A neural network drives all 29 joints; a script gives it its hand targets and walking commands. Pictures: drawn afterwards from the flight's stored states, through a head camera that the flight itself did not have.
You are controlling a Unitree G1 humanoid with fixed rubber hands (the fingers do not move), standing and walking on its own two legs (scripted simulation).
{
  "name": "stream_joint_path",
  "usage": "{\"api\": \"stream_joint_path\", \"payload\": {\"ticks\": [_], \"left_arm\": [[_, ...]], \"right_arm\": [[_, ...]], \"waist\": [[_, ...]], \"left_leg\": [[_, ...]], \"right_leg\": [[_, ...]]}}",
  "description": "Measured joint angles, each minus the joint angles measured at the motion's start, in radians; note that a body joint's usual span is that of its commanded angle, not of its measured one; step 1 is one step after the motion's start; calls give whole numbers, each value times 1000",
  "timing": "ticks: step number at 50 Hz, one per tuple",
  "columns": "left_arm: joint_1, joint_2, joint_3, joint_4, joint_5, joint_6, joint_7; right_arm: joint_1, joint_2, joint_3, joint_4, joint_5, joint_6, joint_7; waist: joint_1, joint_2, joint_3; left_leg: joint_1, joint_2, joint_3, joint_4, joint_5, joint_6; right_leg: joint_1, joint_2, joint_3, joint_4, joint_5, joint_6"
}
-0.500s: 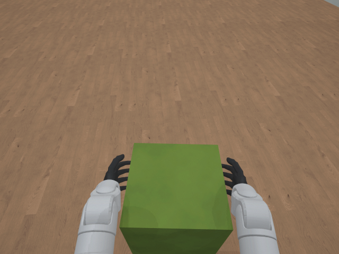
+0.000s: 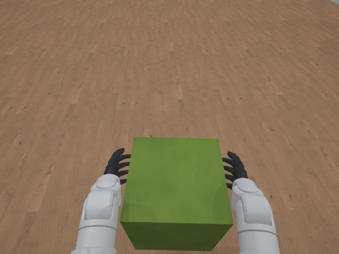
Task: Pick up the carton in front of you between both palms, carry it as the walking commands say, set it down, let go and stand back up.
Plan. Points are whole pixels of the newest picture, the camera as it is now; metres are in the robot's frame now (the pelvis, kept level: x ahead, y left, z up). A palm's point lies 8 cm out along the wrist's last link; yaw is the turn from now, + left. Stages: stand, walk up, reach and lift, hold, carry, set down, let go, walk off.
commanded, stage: carry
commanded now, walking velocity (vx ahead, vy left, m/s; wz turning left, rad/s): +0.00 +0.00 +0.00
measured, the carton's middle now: (174, 197) +0.28 +0.00 -0.04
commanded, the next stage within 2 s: none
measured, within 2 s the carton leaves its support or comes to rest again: neither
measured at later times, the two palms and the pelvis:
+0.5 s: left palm (108, 179) +0.28 +0.16 +0.04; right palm (235, 183) +0.28 -0.14 +0.04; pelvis +0.00 +0.01 +0.00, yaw +0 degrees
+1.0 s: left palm (130, 130) +0.42 +0.13 +0.06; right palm (238, 133) +0.43 -0.17 +0.05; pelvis +0.14 -0.02 +0.02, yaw +0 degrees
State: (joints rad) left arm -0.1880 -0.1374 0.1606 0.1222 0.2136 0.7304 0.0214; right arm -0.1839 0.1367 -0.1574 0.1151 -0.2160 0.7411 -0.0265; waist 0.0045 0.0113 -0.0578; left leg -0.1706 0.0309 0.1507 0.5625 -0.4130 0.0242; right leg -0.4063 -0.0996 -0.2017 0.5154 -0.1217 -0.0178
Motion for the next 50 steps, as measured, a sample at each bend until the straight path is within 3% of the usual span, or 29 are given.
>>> {"api": "stream_joint_path", "payload": {"ticks": [26, 32, 35, 37, 39, 43, 45, 50], "left_arm": [[-5, -1, 2, 0, 6, 6, -2], [27, 4, -3, 5, -2, 8, -2], [20, 4, 3, -5, -10, 3, -3], [6, 1, 9, -15, -13, -3, -5], [-16, -3, 8, -6, -9, -13, -7], [-4, -2, -8, 3, -4, -15, -1], [23, 2, -20, -19, -14, -15, 7], [43, 5, -38, -97, -41, -12, 21]], "right_arm": [[-3, 1, -3, 3, -4, 1, 4], [23, -3, 21, 13, -7, 7, -1], [17, -2, 22, -3, -3, 6, -5], [8, -1, 20, -21, -3, 4, -7], [1, -1, 3, -34, 0, -1, -6], [15, -2, 1, -31, 3, -2, -6], [25, -4, 11, -36, 9, -2, -5], [44, -6, 28, -107, 24, -8, -8]], "waist": [[-1, -1, 4], [-6, 18, -17], [-13, 31, -15], [-14, 40, -9], [-14, 52, 0], [5, 3, 12], [12, -13, 15], [17, -17, 23]], "left_leg": [[2, -8, 9, 5, -5, 14], [91, -5, 16, -107, 17, 7], [132, 3, 12, -176, 35, -7], [140, 21, 7, -168, 17, -24], [87, 58, -1, -26, -26, -36], [-148, 31, -65, 406, -72, -21], [-227, 35, -63, 418, -17, -16], [-341, 61, -50, 213, 144, -37]], "right_leg": [[4, -10, 8, -5, 8, 16], [9, -3, 14, 114, -192, 29], [15, 16, 21, 120, -222, 21], [55, 41, -1, 21, -179, 10], [89, 62, -28, -30, -56, -18], [142, 55, -22, -76, -106, -33], [186, 52, -10, -140, -92, -21], [289, 49, 8, -264, -81, -7]]}}
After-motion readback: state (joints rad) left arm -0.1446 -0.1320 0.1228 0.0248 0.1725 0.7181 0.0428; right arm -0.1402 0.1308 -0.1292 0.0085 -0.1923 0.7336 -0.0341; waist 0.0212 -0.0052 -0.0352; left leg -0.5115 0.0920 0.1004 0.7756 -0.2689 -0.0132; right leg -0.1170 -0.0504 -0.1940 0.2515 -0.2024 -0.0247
